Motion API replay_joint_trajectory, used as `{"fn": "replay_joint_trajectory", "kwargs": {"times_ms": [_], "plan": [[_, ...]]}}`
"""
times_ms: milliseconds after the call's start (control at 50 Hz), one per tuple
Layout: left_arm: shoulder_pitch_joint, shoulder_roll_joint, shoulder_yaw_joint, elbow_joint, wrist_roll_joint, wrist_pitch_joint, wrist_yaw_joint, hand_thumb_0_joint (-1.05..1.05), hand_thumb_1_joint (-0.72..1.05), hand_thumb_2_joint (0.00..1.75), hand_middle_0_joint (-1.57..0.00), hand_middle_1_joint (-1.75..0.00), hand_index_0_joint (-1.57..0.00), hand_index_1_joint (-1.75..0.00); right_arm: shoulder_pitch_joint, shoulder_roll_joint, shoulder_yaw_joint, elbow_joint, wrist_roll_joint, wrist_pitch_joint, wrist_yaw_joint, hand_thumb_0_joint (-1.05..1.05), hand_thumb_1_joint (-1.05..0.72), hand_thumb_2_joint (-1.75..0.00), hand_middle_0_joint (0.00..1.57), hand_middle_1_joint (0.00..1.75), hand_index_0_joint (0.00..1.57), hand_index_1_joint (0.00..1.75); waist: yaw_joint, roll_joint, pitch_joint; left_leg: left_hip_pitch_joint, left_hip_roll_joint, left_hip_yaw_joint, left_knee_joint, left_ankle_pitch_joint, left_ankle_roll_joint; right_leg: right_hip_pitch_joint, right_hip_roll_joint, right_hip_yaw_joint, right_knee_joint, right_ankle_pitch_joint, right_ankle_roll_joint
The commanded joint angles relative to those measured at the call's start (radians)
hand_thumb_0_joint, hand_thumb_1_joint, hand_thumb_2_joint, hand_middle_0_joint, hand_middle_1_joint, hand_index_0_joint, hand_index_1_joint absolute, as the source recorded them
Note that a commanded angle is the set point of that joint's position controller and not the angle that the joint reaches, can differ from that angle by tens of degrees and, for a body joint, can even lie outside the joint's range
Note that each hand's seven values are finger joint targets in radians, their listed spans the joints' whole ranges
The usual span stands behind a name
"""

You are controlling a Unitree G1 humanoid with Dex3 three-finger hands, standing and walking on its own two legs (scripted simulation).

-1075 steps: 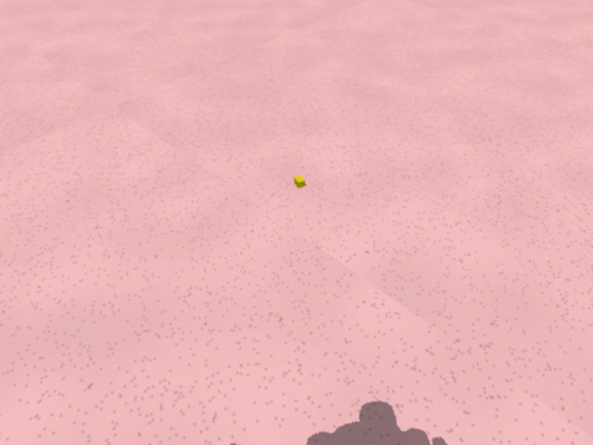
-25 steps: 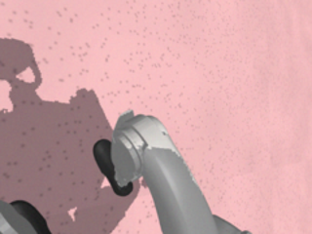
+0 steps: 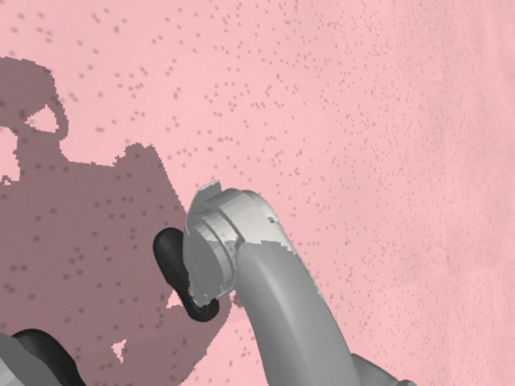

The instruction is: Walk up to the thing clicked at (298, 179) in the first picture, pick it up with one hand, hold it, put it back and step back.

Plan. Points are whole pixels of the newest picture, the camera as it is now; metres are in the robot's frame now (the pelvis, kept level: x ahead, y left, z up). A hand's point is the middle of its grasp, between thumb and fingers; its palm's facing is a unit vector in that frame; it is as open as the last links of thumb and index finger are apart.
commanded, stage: close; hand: left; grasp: from above
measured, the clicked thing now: out of the picture +0.48 +0.35 -0.31
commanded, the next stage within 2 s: settle in 0.50 s
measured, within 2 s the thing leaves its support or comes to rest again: leaves its support in 0.88 s
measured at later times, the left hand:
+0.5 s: hand out of the picture +0.47 +0.34 -0.28, palm faces -0.24 -0.38 -0.90, open 7.6 cm
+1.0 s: hand out of the picture +0.48 +0.35 -0.25, palm faces -0.22 -0.36 -0.91, open 7.2 cm
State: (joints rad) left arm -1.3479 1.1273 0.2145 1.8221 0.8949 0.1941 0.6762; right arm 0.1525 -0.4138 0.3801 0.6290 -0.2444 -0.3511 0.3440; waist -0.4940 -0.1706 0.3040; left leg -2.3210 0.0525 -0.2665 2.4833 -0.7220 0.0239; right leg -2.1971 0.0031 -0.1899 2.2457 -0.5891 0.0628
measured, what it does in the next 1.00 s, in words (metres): stands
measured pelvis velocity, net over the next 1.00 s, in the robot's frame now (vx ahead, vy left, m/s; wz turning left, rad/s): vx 0.00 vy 0.00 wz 0.01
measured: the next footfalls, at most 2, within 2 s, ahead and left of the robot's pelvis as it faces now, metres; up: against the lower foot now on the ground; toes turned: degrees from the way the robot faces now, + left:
none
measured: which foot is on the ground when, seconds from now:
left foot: down 0.00-1.00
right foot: down 0.00-1.00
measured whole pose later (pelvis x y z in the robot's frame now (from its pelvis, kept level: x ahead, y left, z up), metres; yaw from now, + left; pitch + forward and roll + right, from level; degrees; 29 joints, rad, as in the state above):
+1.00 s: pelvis +0.00 +0.00 +0.00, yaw +1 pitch +31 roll -16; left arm -1.29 1.07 0.23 1.69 0.90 0.23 0.59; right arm 0.19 -0.38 0.32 0.66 -0.21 -0.32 0.33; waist -0.46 -0.12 0.24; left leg -2.33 0.05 -0.25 2.47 -0.72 0.02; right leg -2.22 0.00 -0.17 2.25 -0.59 0.05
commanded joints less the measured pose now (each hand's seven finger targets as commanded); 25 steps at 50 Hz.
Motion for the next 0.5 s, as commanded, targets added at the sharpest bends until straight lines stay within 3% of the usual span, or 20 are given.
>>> {"fn": "replay_joint_trajectory", "kwargs": {"times_ms": [0, 200, 240, 340, 360, 480], "plan": [[-0.197, 0.186, -0.026, -0.090, 0.012, 0.001, 0.030, 0.00, 0.36, 0.41, -0.72, -0.62, -0.77, -0.57, 0.242, -0.327, -0.073, 0.052, 0.012, 0.000, 0.005, 0.00, -0.90, -0.90, 0.20, 0.30, 0.20, 0.30, -0.083, 0.608, -0.651, 0.467, 0.028, 0.072, -0.261, 0.268, -0.026, 0.432, 0.059, -0.090, -0.161, 0.247, -0.069], [-0.194, 0.183, -0.023, -0.104, -0.002, -0.009, 0.019, 0.00, 0.45, 0.33, -0.78, -0.57, -0.83, -0.51, 0.251, -0.331, -0.078, 0.064, 0.011, -0.003, -0.002, 0.00, -0.90, -0.90, 0.20, 0.30, 0.20, 0.30, -0.090, 0.611, -0.653, 0.492, 0.030, 0.064, -0.274, 0.252, -0.030, 0.414, 0.060, -0.095, -0.157, 0.233, -0.071], [-0.211, 0.191, -0.024, -0.118, 0.013, -0.010, 0.019, 0.00, 0.49, 0.35, -0.82, -0.55, -0.87, -0.51, 0.250, -0.328, -0.074, 0.059, 0.014, -0.003, -0.002, 0.00, -0.90, -0.90, 0.20, 0.30, 0.20, 0.30, -0.081, 0.632, -0.662, 0.496, 0.032, 0.064, -0.271, 0.271, -0.030, 0.403, 0.054, -0.092, -0.158, 0.241, -0.074], [-0.215, 0.181, -0.024, -0.125, 0.008, -0.010, 0.019, 0.00, 0.55, 0.33, -0.87, -0.53, -0.91, -0.48, 0.245, -0.338, -0.085, 0.052, 0.012, -0.003, -0.003, 0.00, -0.89, -0.90, 0.20, 0.30, 0.20, 0.30, -0.091, 0.629, -0.644, 0.495, 0.027, 0.068, -0.274, 0.252, -0.029, 0.396, 0.055, -0.091, -0.158, 0.227, -0.074], [-0.217, 0.202, -0.019, -0.121, 0.012, -0.012, 0.025, 0.00, 0.55, 0.31, -0.87, -0.52, -0.92, -0.47, 0.252, -0.349, -0.090, 0.056, 0.007, -0.001, -0.006, 0.00, -0.89, -0.90, 0.20, 0.30, 0.20, 0.30, -0.090, 0.615, -0.670, 0.490, 0.033, 0.070, -0.273, 0.251, -0.028, 0.437, 0.065, -0.091, -0.166, 0.233, -0.071], [-0.213, 0.187, -0.024, -0.100, 0.013, -0.010, 0.022, 0.00, 0.61, 0.31, -0.91, -0.53, -0.96, -0.47, 0.254, -0.327, -0.078, 0.070, 0.013, -0.003, -0.006, 0.00, -0.90, -0.90, 0.20, 0.30, 0.20, 0.30, -0.082, 0.616, -0.665, 0.488, 0.032, 0.068, -0.269, 0.266, -0.030, 0.418, 0.058, -0.092, -0.161, 0.243, -0.071]]}}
